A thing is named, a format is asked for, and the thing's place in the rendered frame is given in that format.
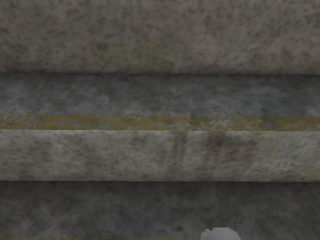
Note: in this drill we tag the right robot thigh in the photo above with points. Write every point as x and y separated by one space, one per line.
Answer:
219 233

